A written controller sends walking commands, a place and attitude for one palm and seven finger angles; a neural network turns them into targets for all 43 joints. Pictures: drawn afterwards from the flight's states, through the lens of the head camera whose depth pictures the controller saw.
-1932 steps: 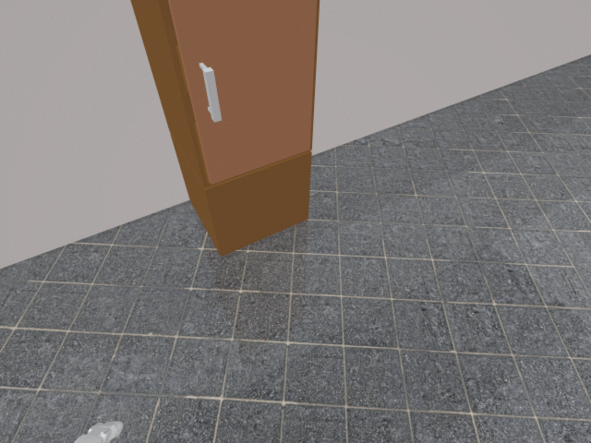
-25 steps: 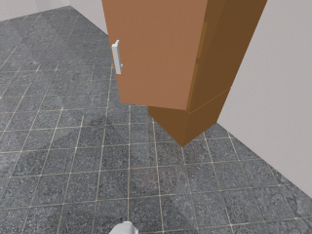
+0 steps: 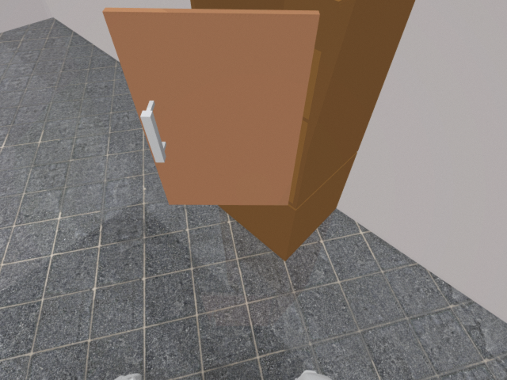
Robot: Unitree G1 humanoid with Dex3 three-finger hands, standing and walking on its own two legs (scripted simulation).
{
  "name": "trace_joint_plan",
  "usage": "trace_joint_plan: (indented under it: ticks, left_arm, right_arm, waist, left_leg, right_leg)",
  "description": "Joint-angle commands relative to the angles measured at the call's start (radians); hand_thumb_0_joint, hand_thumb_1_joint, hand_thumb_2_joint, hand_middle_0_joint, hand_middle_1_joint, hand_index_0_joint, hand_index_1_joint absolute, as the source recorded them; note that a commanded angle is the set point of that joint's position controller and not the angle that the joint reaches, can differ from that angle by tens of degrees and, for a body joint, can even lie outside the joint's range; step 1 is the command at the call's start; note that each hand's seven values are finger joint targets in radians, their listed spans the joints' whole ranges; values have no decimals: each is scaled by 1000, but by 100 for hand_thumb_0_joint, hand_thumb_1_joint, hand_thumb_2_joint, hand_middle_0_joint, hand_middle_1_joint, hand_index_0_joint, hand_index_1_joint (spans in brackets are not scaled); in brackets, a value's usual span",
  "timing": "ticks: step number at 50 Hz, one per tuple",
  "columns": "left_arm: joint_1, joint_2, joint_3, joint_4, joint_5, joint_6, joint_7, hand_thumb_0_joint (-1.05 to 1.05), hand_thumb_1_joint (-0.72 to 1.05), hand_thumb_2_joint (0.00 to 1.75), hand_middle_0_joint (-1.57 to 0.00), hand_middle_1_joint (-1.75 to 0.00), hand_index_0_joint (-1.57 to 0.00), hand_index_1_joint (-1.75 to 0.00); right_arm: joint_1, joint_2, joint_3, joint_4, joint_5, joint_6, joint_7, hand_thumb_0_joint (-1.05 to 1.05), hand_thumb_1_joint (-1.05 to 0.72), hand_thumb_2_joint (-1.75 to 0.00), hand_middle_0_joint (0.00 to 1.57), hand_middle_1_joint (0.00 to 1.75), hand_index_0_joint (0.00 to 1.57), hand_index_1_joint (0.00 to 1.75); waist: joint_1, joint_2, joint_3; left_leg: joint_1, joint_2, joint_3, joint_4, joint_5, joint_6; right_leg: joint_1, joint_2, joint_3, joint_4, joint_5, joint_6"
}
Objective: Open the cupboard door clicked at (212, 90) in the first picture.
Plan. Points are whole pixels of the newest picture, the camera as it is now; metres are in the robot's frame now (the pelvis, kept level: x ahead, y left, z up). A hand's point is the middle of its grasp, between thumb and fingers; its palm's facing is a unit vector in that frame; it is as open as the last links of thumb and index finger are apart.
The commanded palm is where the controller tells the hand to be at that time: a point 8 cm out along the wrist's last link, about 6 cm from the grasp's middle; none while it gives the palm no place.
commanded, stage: come to a stop and stand still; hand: left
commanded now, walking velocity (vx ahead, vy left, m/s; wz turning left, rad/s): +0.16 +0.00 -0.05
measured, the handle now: (156, 132) +0.64 +0.26 -0.02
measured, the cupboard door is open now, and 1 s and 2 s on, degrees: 44 44 44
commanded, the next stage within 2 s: look again from close up in 1.32 s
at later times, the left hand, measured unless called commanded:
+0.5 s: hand out of the picture +0.12 +0.21 -0.20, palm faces +0.05 -0.98 -0.20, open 7.3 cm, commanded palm none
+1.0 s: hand out of the picture +0.05 +0.16 -0.18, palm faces -0.01 -0.98 -0.19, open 7.4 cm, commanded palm none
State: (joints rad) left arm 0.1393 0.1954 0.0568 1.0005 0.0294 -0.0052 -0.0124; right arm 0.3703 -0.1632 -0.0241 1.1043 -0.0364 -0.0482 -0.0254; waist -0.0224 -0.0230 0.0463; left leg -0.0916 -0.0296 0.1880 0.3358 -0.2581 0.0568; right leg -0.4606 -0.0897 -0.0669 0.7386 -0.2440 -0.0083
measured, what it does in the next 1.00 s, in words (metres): steps on the spot: right foot, then left foot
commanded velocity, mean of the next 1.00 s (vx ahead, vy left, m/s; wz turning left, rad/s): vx -0.08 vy -0.01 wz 0.00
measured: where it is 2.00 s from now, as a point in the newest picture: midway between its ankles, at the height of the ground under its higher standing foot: outside the picture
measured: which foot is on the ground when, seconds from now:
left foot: down 0.00-0.10, up 0.12-0.42, down 0.44-1.00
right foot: up 0.00-0.06, down 0.08-0.44, up 0.46-0.84, down 0.86-1.00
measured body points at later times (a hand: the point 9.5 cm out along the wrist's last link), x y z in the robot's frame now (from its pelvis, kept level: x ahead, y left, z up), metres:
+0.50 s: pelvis +0.06 +0.02 -0.02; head +0.09 +0.04 +0.43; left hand +0.12 +0.26 -0.18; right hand +0.13 -0.23 -0.15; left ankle +0.10 +0.11 -0.74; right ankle +0.05 -0.11 -0.73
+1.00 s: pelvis +0.02 -0.01 -0.01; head +0.03 -0.02 +0.44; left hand +0.05 +0.21 -0.16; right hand +0.02 -0.26 -0.17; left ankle +0.10 +0.11 -0.74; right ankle -0.03 -0.13 -0.74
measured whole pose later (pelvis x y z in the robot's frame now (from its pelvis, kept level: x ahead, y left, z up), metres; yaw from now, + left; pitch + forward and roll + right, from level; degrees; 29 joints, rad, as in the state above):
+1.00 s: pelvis +0.02 -0.01 -0.01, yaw -1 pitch -1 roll +0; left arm 0.27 0.16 0.01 1.08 0.01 0.02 0.01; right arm 0.27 -0.19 -0.04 1.11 -0.02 0.03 -0.02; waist -0.03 0.02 0.02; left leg -0.32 0.05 0.04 0.47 -0.12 -0.02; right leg -0.12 -0.01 -0.04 0.48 -0.34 0.00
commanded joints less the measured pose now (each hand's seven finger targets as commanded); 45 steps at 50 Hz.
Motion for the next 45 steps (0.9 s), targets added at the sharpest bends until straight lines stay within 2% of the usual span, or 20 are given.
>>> trace_joint_plan:
  ticks: [1,2,3,4,5,6,7,11,17,20,22,23,25,28,32,36,40,41,43,45]
  left_arm:
    - [32,23,-9,-36,-6,-18,3,0,90,90,-20,-30,-20,-30]
    - [78,38,-4,-21,-6,-24,4,0,90,90,-20,-30,-20,-30]
    - [158,88,7,5,-5,-34,10,0,90,90,-20,-30,-20,-30]
    - [270,162,24,42,-6,-43,21,0,90,90,-20,-30,-20,-30]
    - [308,194,17,56,-18,-44,29,0,90,90,-20,-30,-20,-30]
    - [234,161,11,41,-17,-44,43,0,90,90,-20,-30,-20,-30]
    - [181,143,4,30,-15,-42,52,0,90,90,-20,-30,-20,-30]
    - [67,137,5,-5,-16,-19,59,0,90,90,-20,-30,-20,-30]
    - [44,156,30,-27,-7,7,59,0,90,90,-20,-30,-20,-30]
    - [10,142,28,-37,-11,20,54,0,90,90,-20,-30,-20,-30]
    - [79,45,7,-52,-25,37,49,0,90,90,-20,-30,-20,-30]
    - [78,57,4,-48,-21,41,52,0,90,90,-20,-30,-20,-30]
    - [90,69,10,-35,-14,52,45,0,90,90,-20,-30,-20,-30]
    - [111,87,13,-8,-11,49,33,0,90,90,-20,-30,-20,-30]
    - [113,84,7,-7,-12,51,25,0,90,90,-20,-30,-20,-30]
    - [106,68,-2,-12,-13,47,18,0,90,90,-20,-30,-20,-30]
    - [200,59,-4,27,-14,34,22,0,90,90,-20,-30,-20,-30]
    - [224,80,-1,36,-10,30,26,0,90,90,-20,-30,-20,-30]
    - [181,151,3,30,-8,21,34,0,90,90,-20,-30,-20,-30]
    - [102,146,-13,14,-12,10,34,0,90,90,-20,-30,-20,-30]
  right_arm:
    - [68,-122,-15,-11,4,-9,-6,0,-90,-90,20,30,20,30]
    - [63,-114,-13,-9,10,-7,-6,0,-90,-90,20,30,20,30]
    - [52,-92,-9,-16,20,-8,-2,0,-90,-90,20,30,20,30]
    - [45,-67,-5,-37,28,-10,-1,0,-90,-90,20,30,20,30]
    - [26,-74,-5,-45,34,2,-3,0,-90,-90,20,30,20,30]
    - [-11,-58,-2,-50,34,12,-11,0,-90,-90,20,30,20,30]
    - [-23,-43,-1,-42,38,24,-14,0,-90,-90,20,30,20,30]
    - [4,-20,-7,-11,43,69,-8,0,-90,-90,20,30,20,30]
    - [-59,-54,-35,-61,29,98,1,0,-90,-90,20,30,20,30]
    - [-13,-72,-39,-60,23,86,4,0,-90,-90,20,30,20,30]
    - [-32,-193,-53,-99,8,63,-2,0,-90,-90,20,30,20,30]
    - [-74,-196,-52,-115,4,62,-10,0,-90,-90,20,30,20,30]
    - [-159,-180,-37,-145,3,52,-20,0,-90,-90,20,30,20,30]
    - [-178,-160,-24,-150,8,47,-30,0,-90,-90,20,30,20,30]
    - [-132,-206,-42,-132,11,51,-28,0,-90,-90,20,30,20,30]
    - [-104,-222,-56,-109,9,56,-22,0,-90,-90,20,30,20,30]
    - [-131,-208,-59,-97,19,57,-15,0,-90,-90,20,30,20,30]
    - [-135,-182,-59,-98,24,61,-11,0,-90,-90,20,30,20,30]
    - [-161,-94,-35,-110,27,70,2,0,-90,-90,20,30,20,30]
    - [-141,-81,-29,-88,19,65,16,0,-90,-90,20,30,20,30]
  waist:
    - [17,94,-11]
    - [40,66,-35]
    - [76,-10,-73]
    - [107,-161,-131]
    - [112,-180,-146]
    - [91,-106,-113]
    - [71,-136,-111]
    - [20,-96,-96]
    - [22,-130,-45]
    - [-17,-110,-46]
    - [10,267,-77]
    - [7,239,-69]
    - [31,223,-39]
    - [36,153,-40]
    - [2,134,-109]
    - [-24,174,-127]
    - [19,138,-118]
    - [26,76,-94]
    - [13,-150,-8]
    - [-16,-102,-1]
  left_leg:
    - [7,272,-154,10,451,70]
    - [-32,242,-133,81,418,40]
    - [-171,186,-99,213,329,2]
    - [-368,84,-23,373,68,-55]
    - [-387,45,-53,555,-386,-85]
    - [-398,81,-156,591,-379,-88]
    - [-376,92,-174,590,-345,-95]
    - [-248,69,-139,468,-201,-111]
    - [-235,50,-139,407,-128,-115]
    - [-72,72,-152,158,106,-96]
    - [-109,362,-480,-15,447,61]
    - [-187,398,-488,-55,393,129]
    - [-254,348,-445,-92,196,124]
    - [-171,319,-393,-70,215,108]
    - [-31,338,-393,-70,196,110]
    - [7,330,-385,-61,190,101]
    - [-91,257,-320,-18,111,41]
    - [-159,205,-270,15,38,-1]
    - [-212,78,-158,127,-66,-79]
    - [-102,66,-153,167,8,-77]
  right_leg:
    - [147,52,-47,-167,9,-21]
    - [260,55,-45,-251,78,-28]
    - [465,-6,52,-274,244,-54]
    - [654,-210,280,-278,550,-138]
    - [626,-362,368,-351,771,-257]
    - [580,-334,303,-325,989,-276]
    - [526,-301,264,-312,1060,-254]
    - [364,-207,108,-333,917,-181]
    - [282,-210,119,-336,683,-166]
    - [163,-159,97,-257,351,-95]
    - [109,38,-17,-28,-218,19]
    - [151,55,56,135,-349,11]
    - [133,53,103,241,-308,4]
    - [79,52,123,243,-236,14]
    - [62,52,88,155,-251,30]
    - [110,60,54,9,-270,26]
    - [289,76,11,-310,-65,11]
    - [343,51,52,-406,-23,-4]
    - [221,-138,243,-542,-184,-87]
    - [87,-132,219,-523,-213,-93]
